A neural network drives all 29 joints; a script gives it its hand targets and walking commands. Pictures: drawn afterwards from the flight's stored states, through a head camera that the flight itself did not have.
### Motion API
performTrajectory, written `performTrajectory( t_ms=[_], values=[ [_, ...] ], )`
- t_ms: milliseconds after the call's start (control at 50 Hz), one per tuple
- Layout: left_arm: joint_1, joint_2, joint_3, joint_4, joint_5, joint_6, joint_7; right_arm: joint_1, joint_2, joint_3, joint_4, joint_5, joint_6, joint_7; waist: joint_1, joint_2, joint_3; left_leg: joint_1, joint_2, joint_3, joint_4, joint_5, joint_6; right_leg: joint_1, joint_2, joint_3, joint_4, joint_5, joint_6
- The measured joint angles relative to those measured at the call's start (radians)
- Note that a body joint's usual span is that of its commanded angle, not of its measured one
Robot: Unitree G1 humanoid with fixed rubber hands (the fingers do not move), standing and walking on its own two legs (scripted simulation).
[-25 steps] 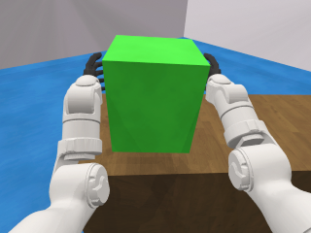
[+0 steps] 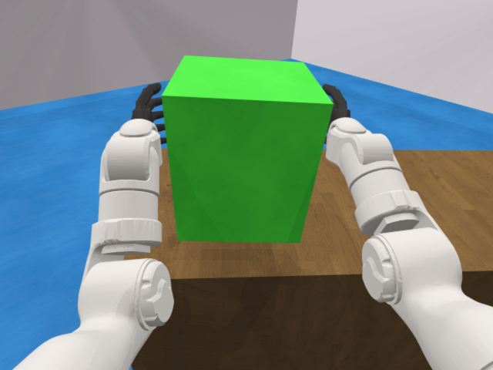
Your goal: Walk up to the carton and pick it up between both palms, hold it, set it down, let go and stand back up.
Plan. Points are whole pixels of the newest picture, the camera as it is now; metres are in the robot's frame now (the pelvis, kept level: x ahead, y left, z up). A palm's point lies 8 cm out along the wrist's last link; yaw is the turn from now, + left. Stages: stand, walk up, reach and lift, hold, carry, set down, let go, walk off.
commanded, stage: hold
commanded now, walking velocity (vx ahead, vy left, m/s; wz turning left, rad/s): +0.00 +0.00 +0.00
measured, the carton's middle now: (242, 149) +0.41 +0.01 +0.23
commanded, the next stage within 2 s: set down in 1.28 s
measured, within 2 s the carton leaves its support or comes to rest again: neither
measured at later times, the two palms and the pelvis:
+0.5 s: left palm (144, 131) +0.37 +0.15 +0.28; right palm (337, 129) +0.38 -0.14 +0.28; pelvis +0.00 +0.00 +0.00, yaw +0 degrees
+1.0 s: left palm (144, 131) +0.37 +0.15 +0.28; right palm (337, 129) +0.38 -0.14 +0.28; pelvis +0.00 +0.00 +0.00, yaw +0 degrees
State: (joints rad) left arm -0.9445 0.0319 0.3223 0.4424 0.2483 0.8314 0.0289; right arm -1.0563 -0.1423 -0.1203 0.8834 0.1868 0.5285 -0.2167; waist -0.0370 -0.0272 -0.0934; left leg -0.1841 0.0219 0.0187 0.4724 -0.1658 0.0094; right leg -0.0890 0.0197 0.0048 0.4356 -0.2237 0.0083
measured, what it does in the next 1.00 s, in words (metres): stands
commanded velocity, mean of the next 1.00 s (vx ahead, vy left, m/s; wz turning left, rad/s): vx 0.00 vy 0.00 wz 0.00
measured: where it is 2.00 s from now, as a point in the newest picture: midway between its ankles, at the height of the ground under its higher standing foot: outside the picture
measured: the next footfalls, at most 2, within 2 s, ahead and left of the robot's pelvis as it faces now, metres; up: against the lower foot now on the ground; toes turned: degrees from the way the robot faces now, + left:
none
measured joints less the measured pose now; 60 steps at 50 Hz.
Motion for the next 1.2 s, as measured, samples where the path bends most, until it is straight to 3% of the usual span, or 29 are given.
performTrajectory(
  t_ms=[1200],
  values=[
    [0.0,0.0,0.0,0.0,0.0,0.0,0.001,0.0,0.0,0.0,0.0,0.0,0.001,0.0,0.0,0.0,0.001,0.0,0.0,0.0,0.0,0.0,0.0,0.0,0.0,0.0,0.0,0.0,0.0]
  ],
)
